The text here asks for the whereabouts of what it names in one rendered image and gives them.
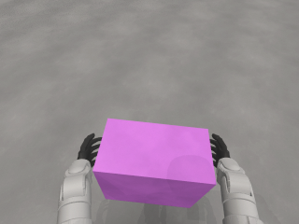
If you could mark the robot right hand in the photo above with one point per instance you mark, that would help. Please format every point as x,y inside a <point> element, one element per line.
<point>219,148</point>

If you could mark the carton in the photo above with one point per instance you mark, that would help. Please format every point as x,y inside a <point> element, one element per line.
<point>144,162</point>

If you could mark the right robot forearm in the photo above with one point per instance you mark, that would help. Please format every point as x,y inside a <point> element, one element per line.
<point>237,197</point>

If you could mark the left robot forearm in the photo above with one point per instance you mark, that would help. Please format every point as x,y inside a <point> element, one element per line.
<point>75,196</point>

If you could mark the robot left hand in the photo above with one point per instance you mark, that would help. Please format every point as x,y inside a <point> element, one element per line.
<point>87,148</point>

